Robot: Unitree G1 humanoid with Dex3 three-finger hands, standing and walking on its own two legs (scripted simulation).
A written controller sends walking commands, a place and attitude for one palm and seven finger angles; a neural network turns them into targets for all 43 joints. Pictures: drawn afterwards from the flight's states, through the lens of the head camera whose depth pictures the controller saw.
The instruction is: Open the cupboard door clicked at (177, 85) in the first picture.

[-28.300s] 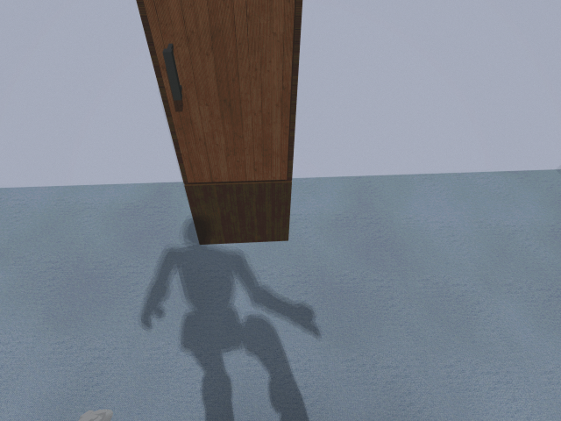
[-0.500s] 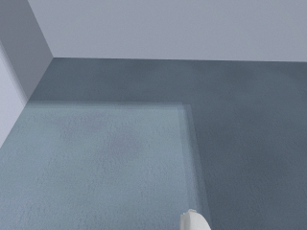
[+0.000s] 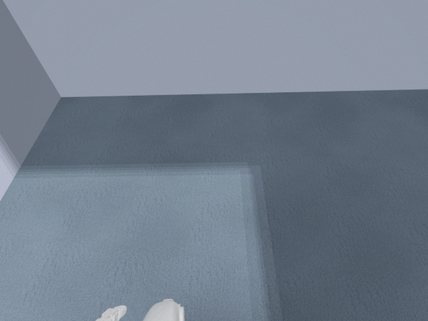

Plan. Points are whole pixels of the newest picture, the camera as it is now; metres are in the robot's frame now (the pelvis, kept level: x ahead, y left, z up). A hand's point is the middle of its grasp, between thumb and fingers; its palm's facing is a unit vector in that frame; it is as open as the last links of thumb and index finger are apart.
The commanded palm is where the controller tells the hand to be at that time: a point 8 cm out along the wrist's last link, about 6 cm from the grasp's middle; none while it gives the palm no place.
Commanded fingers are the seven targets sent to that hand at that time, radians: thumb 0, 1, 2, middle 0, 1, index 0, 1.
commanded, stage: turn to face it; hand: left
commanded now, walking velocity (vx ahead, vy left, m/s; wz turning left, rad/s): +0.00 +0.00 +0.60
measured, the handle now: out of the picture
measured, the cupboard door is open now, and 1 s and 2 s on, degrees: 48 48 48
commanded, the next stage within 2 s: none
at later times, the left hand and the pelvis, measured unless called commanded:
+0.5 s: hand out of the picture +0.11 +0.24 -0.17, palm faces +0.28 -0.92 -0.26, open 7.4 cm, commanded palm none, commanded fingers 0.00 0.90 0.90 -0.20 -0.30 -0.20 -0.30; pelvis +0.07 +0.01 -0.01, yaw +16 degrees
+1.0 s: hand out of the picture +0.02 +0.14 -0.17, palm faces +0.59 -0.76 -0.27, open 7.3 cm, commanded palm none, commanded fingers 0.00 0.90 0.90 -0.20 -0.30 -0.20 -0.30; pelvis +0.10 -0.05 -0.01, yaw +36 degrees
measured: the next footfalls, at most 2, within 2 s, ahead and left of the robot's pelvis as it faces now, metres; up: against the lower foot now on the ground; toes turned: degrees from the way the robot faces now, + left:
left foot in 0.24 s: +0.11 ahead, +0.13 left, +0.00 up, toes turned +16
right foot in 0.64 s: +0.16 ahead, -0.14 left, +0.00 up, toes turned +18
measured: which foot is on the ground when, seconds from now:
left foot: up 0.00-0.22, down 0.24-0.64, up 0.66-1.00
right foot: down 0.00-0.24, up 0.26-0.62, down 0.64-1.00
